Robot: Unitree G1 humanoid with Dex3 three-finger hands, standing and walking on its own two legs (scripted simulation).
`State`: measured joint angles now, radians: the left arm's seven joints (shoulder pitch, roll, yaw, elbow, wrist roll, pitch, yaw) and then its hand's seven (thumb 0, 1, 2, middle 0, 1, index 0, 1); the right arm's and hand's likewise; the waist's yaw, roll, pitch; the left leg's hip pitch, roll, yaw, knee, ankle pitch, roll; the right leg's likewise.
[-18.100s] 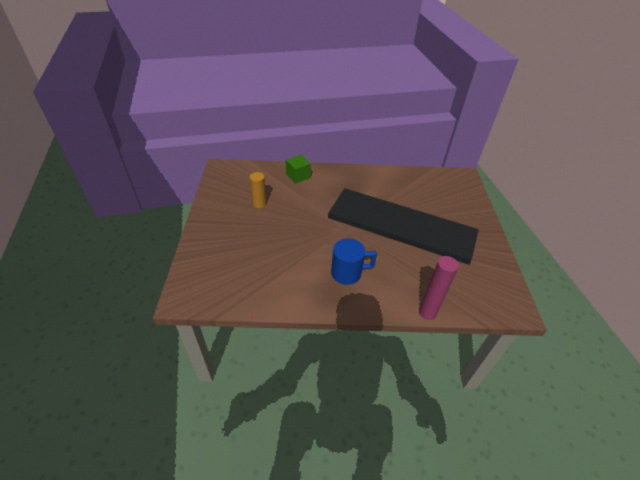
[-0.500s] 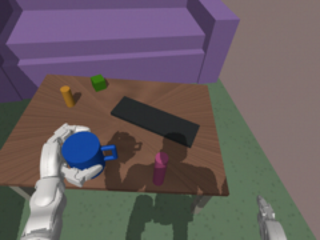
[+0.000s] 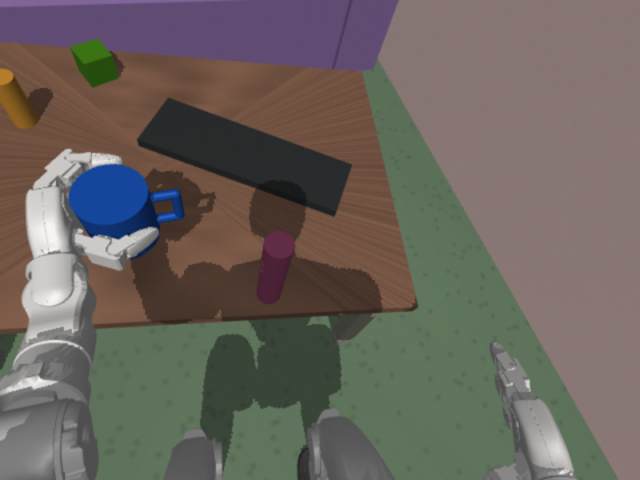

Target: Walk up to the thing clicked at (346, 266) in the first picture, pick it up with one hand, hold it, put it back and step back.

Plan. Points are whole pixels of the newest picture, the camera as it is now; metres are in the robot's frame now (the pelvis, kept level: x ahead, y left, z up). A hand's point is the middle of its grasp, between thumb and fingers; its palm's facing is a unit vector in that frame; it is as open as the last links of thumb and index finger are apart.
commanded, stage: crouch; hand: left
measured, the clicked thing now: (134, 211) +0.47 +0.16 -0.01
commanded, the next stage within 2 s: lower in 0.70 s
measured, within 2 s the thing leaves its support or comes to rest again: rests again in 1.86 s
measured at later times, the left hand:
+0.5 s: hand (125, 200) +0.52 +0.18 -0.06, palm faces +0.19 -0.98 -0.02, open 11.0 cm
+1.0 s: hand (136, 203) +0.54 +0.18 -0.10, palm faces +0.16 -0.99 -0.05, open 11.1 cm
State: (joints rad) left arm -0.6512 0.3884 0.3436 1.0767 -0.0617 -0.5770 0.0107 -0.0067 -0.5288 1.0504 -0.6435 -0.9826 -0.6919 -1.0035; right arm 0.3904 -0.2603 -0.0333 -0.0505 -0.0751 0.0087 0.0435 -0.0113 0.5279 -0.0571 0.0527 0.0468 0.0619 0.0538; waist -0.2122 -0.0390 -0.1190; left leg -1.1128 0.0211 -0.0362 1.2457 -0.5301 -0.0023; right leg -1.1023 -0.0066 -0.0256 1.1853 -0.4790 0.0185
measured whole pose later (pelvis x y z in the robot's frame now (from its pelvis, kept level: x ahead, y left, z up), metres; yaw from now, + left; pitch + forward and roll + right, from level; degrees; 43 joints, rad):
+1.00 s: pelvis -0.01 +0.01 -0.06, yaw -3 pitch +33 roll -6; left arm -0.90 0.64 0.47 1.35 0.06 -0.60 0.05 -0.01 -0.52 1.06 -0.63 -1.00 -0.67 -1.02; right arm 0.35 -0.29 -0.03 -0.21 -0.09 0.01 0.09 -0.01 0.50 -0.07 0.06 0.05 0.07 0.05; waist -0.39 -0.01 -0.15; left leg -1.48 0.04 -0.07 1.51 -0.61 0.00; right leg -1.45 0.02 -0.05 1.41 -0.53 0.02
